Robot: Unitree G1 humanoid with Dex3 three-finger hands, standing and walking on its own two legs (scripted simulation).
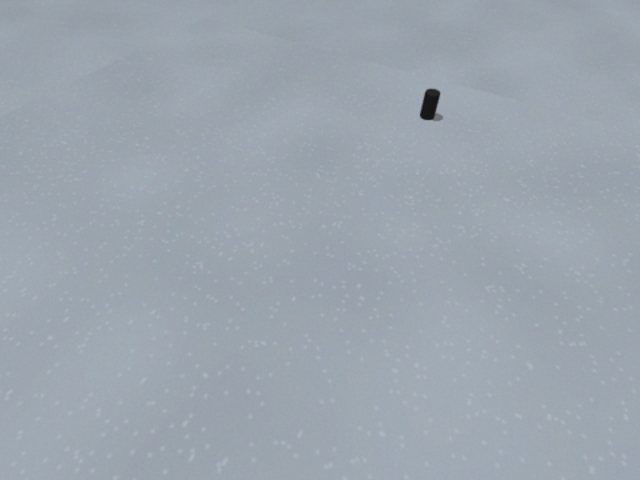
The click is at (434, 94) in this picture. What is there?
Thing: squat round
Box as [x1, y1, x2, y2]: [420, 89, 439, 119]
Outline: 435,89 428,89 425,92 420,116 424,119 431,119 434,115 439,96 439,92
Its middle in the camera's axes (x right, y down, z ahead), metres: +0.63 -0.73 +2.23
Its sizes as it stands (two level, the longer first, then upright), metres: 0.082 0.082 0.151
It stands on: the floor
